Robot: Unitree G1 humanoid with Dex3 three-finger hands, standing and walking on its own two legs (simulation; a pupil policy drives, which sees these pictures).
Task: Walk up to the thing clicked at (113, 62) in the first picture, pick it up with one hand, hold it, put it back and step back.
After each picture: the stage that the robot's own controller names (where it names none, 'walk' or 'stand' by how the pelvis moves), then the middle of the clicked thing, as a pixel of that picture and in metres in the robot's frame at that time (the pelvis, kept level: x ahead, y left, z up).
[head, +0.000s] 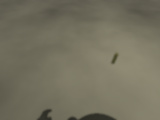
stand; (114, 58) +1.27 -0.44 -0.66
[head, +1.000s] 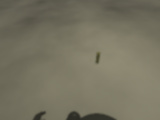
walk; (97, 57) +1.21 -0.01 -0.62
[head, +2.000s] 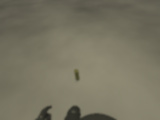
walk; (76, 75) +0.74 +0.27 -0.65
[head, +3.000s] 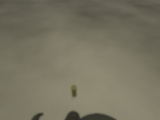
walk; (74, 91) +0.49 +0.22 -0.63
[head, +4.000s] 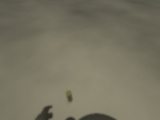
stand; (69, 96) +0.41 +0.24 -0.65
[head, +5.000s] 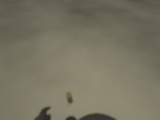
stand; (69, 98) +0.37 +0.24 -0.64
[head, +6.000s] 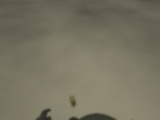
stand; (72, 101) +0.34 +0.22 -0.66
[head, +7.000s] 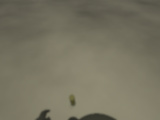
stand; (72, 100) +0.36 +0.21 -0.66
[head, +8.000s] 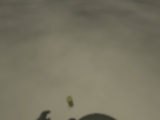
stand; (70, 101) +0.34 +0.24 -0.66
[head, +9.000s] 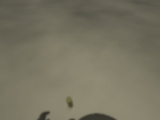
stand; (69, 102) +0.34 +0.25 -0.66
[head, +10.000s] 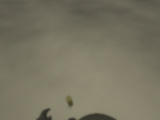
go down; (69, 101) +0.33 +0.25 -0.66
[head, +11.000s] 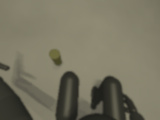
go down; (56, 58) +0.42 +0.27 -0.25
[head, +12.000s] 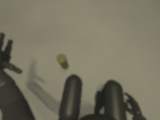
close in; (63, 62) +0.42 +0.25 -0.27
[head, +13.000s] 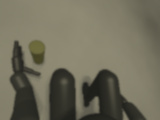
close in; (38, 54) +0.41 +0.28 -0.16
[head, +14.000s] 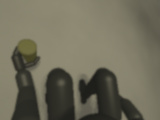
close; (29, 54) +0.40 +0.30 -0.16
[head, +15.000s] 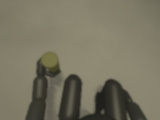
lift; (53, 65) +0.33 +0.27 -0.02
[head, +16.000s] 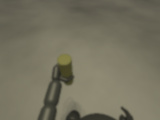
hold; (66, 72) +0.32 +0.17 +0.09
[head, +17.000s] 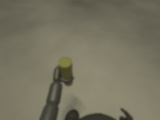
hold; (67, 73) +0.33 +0.17 +0.04
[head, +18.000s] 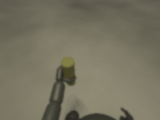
crouch; (69, 73) +0.34 +0.16 +0.04
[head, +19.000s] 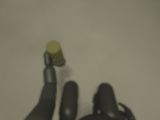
crouch; (58, 56) +0.43 +0.22 -0.05
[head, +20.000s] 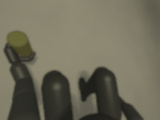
lower; (24, 50) +0.43 +0.30 -0.17
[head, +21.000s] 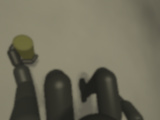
lower; (27, 52) +0.41 +0.30 -0.17
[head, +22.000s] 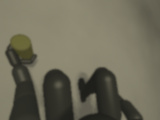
lower; (25, 52) +0.41 +0.30 -0.16
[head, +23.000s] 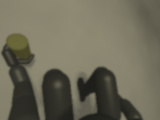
lower; (23, 52) +0.41 +0.31 -0.16
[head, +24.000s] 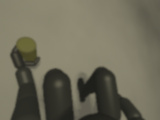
loosen; (29, 54) +0.40 +0.28 -0.16
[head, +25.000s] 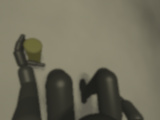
withdraw; (34, 54) +0.40 +0.28 -0.17
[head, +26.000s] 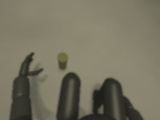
walk; (62, 62) +0.41 +0.24 -0.23
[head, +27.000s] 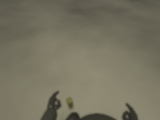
stand; (70, 103) +0.32 +0.21 -0.58
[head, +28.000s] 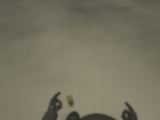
stand; (70, 100) +0.34 +0.22 -0.60
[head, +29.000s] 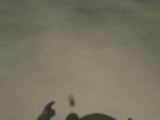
stand; (71, 100) +0.34 +0.21 -0.63
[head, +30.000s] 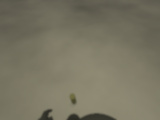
walk; (73, 99) +0.35 +0.21 -0.65
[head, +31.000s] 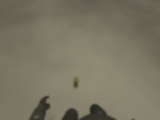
walk; (75, 82) +0.51 +0.14 -0.64
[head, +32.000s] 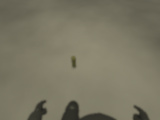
walk; (73, 62) +0.81 +0.30 -0.62
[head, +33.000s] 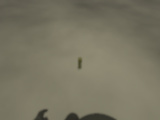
stand; (79, 63) +0.97 +0.22 -0.64
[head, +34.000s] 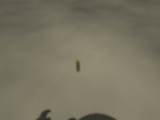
stand; (77, 65) +0.97 +0.25 -0.66
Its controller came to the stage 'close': yes
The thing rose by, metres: 0.68
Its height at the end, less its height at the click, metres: +0.00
